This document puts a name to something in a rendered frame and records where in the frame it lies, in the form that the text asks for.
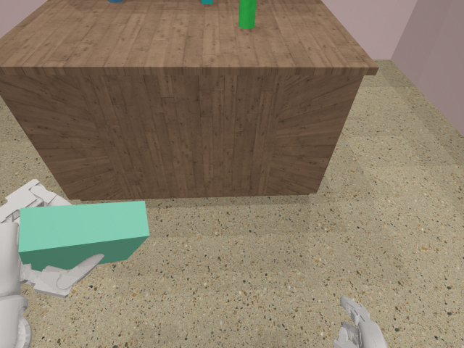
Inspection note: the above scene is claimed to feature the robot right hand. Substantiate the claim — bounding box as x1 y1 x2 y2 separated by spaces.
333 296 388 348

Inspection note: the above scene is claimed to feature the robot left hand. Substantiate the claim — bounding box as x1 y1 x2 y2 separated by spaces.
0 179 104 298

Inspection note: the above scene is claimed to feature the robot left forearm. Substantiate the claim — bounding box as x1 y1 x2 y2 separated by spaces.
0 295 33 348

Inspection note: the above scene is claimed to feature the table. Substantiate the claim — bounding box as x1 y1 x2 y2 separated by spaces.
0 0 379 201

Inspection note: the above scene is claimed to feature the sponge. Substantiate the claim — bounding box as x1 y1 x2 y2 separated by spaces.
19 201 149 272

